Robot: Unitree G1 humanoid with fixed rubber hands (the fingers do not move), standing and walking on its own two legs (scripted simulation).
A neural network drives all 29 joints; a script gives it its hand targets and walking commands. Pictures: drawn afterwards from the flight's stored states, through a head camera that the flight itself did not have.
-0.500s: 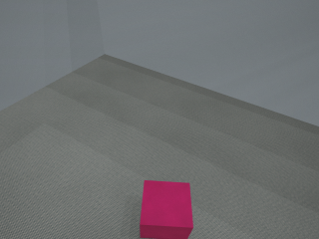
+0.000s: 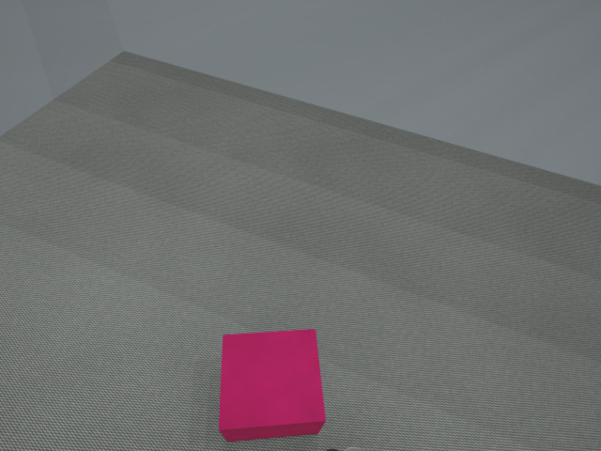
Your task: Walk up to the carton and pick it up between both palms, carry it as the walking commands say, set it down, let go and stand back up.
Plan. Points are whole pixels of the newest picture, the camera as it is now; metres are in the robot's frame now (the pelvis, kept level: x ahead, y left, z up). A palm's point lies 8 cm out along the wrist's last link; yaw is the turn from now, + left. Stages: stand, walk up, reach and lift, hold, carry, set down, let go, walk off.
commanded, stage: walk up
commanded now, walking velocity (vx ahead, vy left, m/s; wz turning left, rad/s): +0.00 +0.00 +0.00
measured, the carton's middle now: (271, 385) +0.36 +0.04 -0.65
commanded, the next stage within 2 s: stand in 1.04 s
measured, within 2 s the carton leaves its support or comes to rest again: neither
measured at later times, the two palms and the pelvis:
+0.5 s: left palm out of the picture -0.01 +0.26 -0.14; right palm out of the picture -0.03 -0.23 -0.11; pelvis -0.03 +0.02 +0.01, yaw +3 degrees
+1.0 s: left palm out of the picture -0.11 +0.19 -0.14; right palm out of the picture -0.08 -0.22 -0.13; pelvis -0.06 -0.01 +0.01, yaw +1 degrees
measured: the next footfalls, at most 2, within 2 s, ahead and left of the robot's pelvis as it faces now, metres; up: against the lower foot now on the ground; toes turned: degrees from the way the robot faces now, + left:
left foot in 0.22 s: +0.05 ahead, +0.12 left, +0.00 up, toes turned -16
right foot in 0.68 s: -0.08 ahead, -0.10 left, +0.00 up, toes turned -13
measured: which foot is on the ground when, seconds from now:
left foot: up 0.00-0.20, down 0.22-1.00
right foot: down 0.00-0.34, up 0.36-0.66, down 0.68-1.00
